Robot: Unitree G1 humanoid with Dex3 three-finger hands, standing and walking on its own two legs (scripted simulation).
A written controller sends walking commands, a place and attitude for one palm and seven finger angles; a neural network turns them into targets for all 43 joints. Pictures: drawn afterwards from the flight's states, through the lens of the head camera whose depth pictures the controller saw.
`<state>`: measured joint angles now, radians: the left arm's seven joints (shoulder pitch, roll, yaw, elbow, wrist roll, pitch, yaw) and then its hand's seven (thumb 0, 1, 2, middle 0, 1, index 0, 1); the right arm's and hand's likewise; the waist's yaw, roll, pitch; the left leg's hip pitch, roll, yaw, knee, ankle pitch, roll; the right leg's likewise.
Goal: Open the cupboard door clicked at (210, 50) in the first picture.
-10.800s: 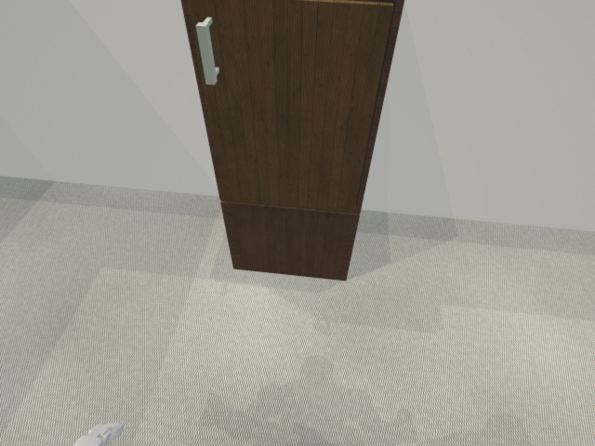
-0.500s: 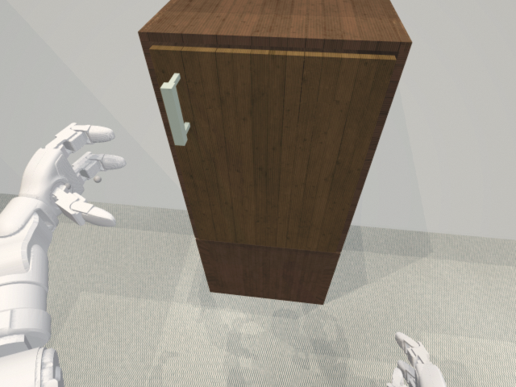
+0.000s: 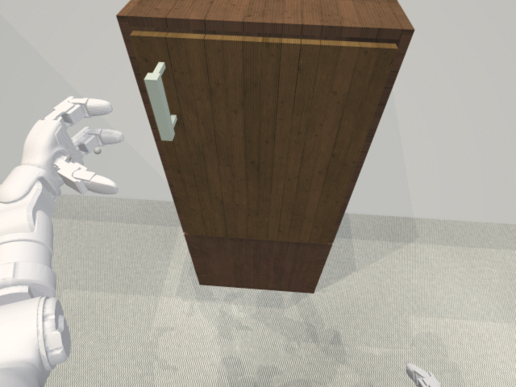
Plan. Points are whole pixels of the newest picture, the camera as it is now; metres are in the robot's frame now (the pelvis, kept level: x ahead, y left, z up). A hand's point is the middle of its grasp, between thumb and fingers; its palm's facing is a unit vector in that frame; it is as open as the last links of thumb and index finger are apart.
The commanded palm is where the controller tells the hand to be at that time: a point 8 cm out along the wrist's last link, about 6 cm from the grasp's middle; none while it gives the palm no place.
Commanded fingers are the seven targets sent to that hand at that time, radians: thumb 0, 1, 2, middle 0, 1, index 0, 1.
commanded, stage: move the hooked fingers beside the handle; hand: left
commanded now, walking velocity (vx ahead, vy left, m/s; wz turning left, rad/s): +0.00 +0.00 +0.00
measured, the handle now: (164, 102) +0.56 +0.18 +0.15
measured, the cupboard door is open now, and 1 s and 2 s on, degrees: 0 0 0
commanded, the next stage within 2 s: slide the fingers in behind the handle in 1.54 s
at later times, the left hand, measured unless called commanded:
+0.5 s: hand (116, 122) +0.48 +0.24 +0.16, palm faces -0.04 -1.00 +0.01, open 14.0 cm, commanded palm +0.46 +0.30 +0.15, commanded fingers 0.00 -0.50 0.30 -0.30 -1.20 -0.30 -1.20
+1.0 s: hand (121, 110) +0.52 +0.25 +0.16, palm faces -0.05 -1.00 +0.00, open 14.0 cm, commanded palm +0.50 +0.30 +0.15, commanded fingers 0.00 -0.50 0.30 -0.30 -1.20 -0.30 -1.20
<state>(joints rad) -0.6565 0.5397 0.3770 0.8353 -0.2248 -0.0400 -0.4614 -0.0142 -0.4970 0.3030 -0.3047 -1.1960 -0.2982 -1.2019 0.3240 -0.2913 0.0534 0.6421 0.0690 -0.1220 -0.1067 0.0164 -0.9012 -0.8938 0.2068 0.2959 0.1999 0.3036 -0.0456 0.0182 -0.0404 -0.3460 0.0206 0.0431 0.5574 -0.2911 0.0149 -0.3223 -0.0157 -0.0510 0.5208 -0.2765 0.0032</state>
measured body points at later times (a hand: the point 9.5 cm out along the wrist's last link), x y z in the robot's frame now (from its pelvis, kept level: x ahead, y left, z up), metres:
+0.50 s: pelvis +0.00 +0.00 -0.01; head +0.07 +0.00 +0.44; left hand +0.48 +0.30 +0.16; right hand +0.03 -0.29 -0.12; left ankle -0.01 +0.11 -0.73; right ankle -0.01 -0.12 -0.73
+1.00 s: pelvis +0.01 +0.00 -0.01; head +0.10 +0.02 +0.43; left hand +0.51 +0.30 +0.16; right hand -0.02 -0.27 -0.12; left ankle -0.01 +0.11 -0.73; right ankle -0.01 -0.12 -0.73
